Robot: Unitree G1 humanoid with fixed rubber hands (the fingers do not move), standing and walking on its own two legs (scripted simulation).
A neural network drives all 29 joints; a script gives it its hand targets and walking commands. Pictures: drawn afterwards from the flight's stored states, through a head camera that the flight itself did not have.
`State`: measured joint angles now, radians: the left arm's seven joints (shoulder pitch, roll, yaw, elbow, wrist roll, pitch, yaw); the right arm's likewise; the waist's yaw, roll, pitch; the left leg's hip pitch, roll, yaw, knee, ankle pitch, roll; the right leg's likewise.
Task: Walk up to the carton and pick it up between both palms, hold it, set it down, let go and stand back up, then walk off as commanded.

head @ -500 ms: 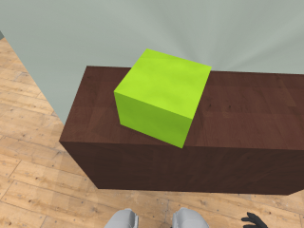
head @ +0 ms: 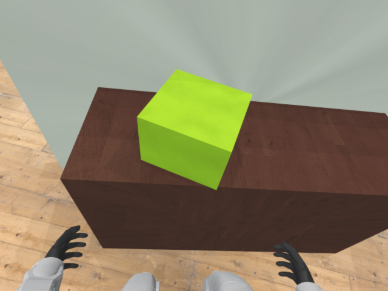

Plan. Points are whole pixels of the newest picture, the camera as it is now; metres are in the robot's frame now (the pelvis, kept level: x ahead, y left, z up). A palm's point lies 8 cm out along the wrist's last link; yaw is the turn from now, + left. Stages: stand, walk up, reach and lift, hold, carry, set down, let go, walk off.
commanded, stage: reach and lift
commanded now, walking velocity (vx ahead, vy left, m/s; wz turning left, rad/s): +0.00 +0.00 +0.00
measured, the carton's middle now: (195, 127) +0.53 -0.03 -0.02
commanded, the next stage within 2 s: none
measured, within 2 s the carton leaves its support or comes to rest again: neither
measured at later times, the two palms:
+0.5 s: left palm (40, 265) +0.18 +0.27 -0.03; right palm (284, 277) +0.15 -0.19 -0.05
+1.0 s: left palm (34, 234) +0.23 +0.30 -0.01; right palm (272, 259) +0.17 -0.16 -0.01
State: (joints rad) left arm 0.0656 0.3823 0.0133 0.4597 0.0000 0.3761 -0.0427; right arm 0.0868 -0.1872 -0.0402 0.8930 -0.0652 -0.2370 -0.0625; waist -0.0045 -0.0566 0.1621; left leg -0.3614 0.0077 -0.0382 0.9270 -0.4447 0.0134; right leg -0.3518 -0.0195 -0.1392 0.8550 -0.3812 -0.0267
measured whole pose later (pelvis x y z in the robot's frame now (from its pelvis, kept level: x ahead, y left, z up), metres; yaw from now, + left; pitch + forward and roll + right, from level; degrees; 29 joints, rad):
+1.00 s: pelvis +0.02 +0.01 +0.02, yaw +0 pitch -8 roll -3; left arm 0.11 0.50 0.01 0.39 -0.12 0.02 -0.20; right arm 0.31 0.10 -0.02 0.35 0.02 -0.12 -0.32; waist 0.03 -0.06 0.16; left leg -0.25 0.01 -0.03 0.78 -0.40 0.01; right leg -0.22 -0.01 -0.14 0.68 -0.32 -0.01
